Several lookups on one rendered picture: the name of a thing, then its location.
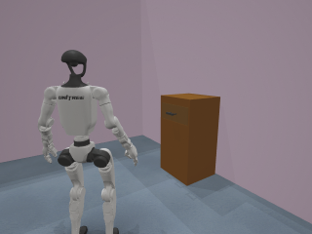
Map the right robot upper arm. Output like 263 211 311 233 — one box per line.
91 86 117 130

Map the left robot upper arm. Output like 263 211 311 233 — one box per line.
38 86 59 128

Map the left robot hand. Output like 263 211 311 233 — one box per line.
42 144 58 164

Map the cabinet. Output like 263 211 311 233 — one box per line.
160 93 220 186

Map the humanoid robot head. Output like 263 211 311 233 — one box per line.
60 50 88 88

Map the drawer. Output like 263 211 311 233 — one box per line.
162 102 189 126

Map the right robot hand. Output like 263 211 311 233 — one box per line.
125 145 138 166

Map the handle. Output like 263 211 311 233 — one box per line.
166 112 176 116

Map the robot left forearm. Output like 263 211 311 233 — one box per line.
38 124 54 148

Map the robot right forearm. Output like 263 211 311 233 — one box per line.
111 116 133 150

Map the right robot thigh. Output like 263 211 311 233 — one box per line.
91 148 116 202

